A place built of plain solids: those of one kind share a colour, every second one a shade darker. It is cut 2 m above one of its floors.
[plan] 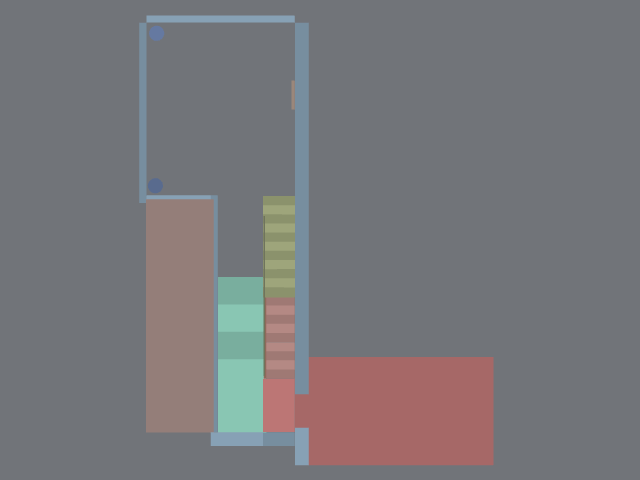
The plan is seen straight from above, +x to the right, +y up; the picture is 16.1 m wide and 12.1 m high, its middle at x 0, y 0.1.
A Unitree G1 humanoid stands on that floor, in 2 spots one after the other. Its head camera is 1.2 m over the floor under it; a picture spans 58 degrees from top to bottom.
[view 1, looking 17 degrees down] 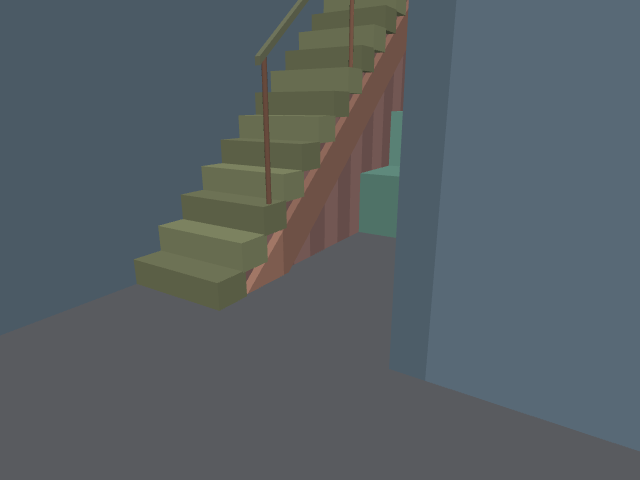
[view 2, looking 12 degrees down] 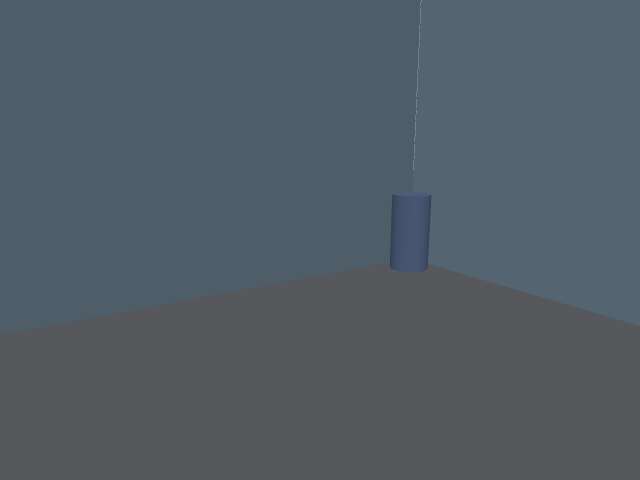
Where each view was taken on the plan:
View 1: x -3.25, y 2.94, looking -58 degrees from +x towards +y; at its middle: under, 3.75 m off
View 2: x -1.01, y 2.21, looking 147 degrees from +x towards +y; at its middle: wall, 4.11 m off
